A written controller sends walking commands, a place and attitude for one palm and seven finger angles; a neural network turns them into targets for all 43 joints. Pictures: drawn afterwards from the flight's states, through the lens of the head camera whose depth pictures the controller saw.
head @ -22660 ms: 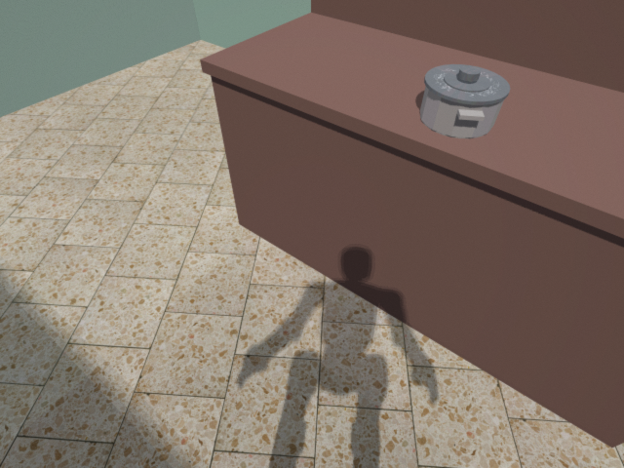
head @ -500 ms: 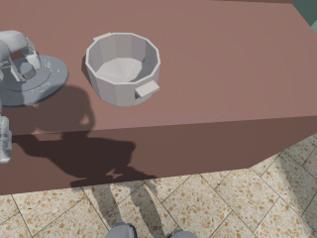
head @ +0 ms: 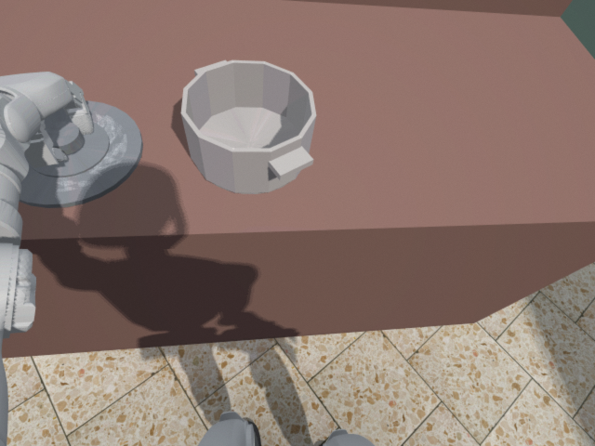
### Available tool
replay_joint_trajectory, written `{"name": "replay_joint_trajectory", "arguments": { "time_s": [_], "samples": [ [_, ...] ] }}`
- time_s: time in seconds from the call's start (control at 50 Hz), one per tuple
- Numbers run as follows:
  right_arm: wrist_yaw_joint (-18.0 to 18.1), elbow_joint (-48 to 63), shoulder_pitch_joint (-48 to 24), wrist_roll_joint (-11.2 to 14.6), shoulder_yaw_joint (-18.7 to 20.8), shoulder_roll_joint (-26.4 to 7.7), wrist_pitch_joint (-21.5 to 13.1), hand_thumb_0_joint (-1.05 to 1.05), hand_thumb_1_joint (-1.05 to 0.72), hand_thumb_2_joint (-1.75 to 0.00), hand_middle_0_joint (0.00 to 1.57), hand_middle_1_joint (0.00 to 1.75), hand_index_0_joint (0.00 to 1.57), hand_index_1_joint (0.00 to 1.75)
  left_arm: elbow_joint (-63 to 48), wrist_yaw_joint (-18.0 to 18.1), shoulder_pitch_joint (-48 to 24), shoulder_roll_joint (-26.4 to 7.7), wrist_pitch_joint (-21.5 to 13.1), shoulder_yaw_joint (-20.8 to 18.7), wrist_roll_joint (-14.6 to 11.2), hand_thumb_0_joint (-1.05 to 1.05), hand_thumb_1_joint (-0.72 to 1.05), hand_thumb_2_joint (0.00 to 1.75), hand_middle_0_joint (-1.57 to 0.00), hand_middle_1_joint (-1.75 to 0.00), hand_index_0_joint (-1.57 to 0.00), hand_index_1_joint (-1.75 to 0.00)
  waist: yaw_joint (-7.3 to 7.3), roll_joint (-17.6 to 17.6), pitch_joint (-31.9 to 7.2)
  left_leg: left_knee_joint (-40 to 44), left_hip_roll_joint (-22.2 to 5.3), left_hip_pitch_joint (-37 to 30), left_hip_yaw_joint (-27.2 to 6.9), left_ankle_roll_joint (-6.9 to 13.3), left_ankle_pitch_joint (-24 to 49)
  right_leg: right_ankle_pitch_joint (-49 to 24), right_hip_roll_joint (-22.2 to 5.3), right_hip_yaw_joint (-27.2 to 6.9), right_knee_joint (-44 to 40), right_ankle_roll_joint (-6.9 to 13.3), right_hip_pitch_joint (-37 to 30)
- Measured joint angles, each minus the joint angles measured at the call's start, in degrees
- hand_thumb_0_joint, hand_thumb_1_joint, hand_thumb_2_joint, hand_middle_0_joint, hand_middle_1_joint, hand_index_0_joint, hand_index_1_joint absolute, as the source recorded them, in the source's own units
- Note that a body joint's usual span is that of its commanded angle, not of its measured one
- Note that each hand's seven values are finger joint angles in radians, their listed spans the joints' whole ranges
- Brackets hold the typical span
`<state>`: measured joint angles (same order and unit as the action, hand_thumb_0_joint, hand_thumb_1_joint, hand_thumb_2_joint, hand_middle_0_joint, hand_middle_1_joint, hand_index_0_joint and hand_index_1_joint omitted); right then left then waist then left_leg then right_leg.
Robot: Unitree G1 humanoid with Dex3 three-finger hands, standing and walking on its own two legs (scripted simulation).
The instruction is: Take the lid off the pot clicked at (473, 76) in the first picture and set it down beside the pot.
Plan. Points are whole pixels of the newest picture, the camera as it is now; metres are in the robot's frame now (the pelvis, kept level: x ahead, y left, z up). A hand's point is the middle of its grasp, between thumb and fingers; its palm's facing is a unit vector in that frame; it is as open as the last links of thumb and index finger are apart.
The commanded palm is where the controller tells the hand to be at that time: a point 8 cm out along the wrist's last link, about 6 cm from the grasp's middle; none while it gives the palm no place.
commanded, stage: open the fingers wide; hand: left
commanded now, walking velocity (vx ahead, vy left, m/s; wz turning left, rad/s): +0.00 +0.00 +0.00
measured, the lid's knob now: (62, 138) +0.52 +0.29 +0.06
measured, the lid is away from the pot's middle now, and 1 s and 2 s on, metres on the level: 0.25 0.25 0.25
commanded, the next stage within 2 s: raise the empty hand in 0.78 s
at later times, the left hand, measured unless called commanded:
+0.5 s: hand (56, 144) +0.49 +0.28 +0.09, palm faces -0.42 -0.10 -0.90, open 9.8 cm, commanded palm +0.52 +0.27 +0.14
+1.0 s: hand (47, 144) +0.48 +0.29 +0.09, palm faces -0.42 -0.12 -0.90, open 11.0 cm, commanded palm +0.51 +0.28 +0.16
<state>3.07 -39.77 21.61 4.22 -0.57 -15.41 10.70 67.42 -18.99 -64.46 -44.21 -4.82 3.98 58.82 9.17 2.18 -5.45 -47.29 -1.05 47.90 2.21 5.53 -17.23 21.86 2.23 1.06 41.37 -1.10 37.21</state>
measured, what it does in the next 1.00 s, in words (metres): stands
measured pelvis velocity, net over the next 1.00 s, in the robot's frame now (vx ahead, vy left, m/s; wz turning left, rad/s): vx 0.00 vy -0.01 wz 0.01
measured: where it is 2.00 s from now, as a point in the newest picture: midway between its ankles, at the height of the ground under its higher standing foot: outside the picture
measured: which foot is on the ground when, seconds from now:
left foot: down 0.00-1.00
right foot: down 0.00-1.00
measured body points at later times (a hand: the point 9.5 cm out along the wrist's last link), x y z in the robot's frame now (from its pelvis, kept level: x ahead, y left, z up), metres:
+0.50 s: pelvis +0.00 +0.00 +0.00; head +0.10 +0.02 +0.44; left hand +0.50 +0.28 +0.14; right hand +0.00 -0.28 -0.11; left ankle +0.05 +0.05 -0.70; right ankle -0.03 -0.16 -0.70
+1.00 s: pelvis +0.00 -0.01 +0.01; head +0.09 +0.01 +0.45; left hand +0.50 +0.29 +0.15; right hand +0.00 -0.30 -0.10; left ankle +0.05 +0.05 -0.70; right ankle -0.02 -0.16 -0.70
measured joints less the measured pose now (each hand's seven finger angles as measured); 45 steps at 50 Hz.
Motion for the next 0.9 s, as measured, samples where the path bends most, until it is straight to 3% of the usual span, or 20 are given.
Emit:
{"name": "replay_joint_trajectory", "arguments": {
  "time_s": [0.42,0.66,0.9],
  "samples": [
    [-0.17,-0.46,-0.65,-0.23,0.78,-0.40,0.19,0.01,-0.90,-0.90,0.20,0.30,0.21,0.30,-1.81,-0.47,0.81,2.00,-0.08,2.40,-1.28,0.00,0.12,0.80,-0.51,-0.95,-0.50,-0.90,-1.18,0.08,0.14,0.94,0.50,-1.45,-0.39,-0.16,0.31,0.00,-0.33,0.33,-0.71,0.09,-1.51],
    [0.02,-0.31,-0.39,0.03,0.25,-0.17,0.18,0.01,-0.90,-0.90,0.20,0.30,0.21,0.30,-0.47,0.47,1.99,1.34,0.03,0.68,-0.81,0.00,-0.01,0.73,-0.41,-0.83,-0.41,-0.82,-0.27,0.02,0.21,1.61,0.15,-2.36,-0.09,-0.55,0.51,-0.21,-0.04,-0.11,-0.96,-0.04,-2.01],
    [0.60,-0.33,-0.23,0.23,0.41,-0.71,0.28,0.01,-0.90,-0.90,0.20,0.30,0.21,0.30,-1.25,-0.56,3.18,-0.14,-1.06,-0.22,-1.13,0.00,-0.04,0.72,-0.39,-0.81,-0.40,-0.80,-0.42,-0.10,0.33,1.81,-0.10,-2.84,-0.17,-0.90,0.49,-0.17,0.22,-0.13,-1.05,0.09,-2.38]
  ]
}}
